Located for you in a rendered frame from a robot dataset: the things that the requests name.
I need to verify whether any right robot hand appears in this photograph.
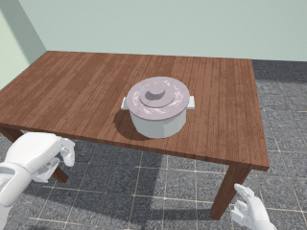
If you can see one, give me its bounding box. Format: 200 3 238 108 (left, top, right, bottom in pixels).
231 183 270 229

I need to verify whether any knob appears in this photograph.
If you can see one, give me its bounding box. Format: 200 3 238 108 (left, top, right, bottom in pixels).
149 83 165 99

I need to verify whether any left robot hand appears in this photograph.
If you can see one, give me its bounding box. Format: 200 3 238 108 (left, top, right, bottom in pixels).
4 132 76 183

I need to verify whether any right robot forearm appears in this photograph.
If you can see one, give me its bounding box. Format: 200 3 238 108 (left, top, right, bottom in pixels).
251 219 277 230

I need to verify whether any left robot forearm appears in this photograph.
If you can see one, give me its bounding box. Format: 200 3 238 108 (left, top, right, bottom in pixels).
0 162 32 230

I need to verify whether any lid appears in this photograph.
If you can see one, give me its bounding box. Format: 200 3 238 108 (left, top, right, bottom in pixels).
126 77 190 122

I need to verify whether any table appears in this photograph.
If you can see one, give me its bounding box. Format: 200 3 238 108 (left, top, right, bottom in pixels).
0 51 270 220

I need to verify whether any pot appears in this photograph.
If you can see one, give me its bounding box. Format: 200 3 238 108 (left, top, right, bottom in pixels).
121 96 195 139

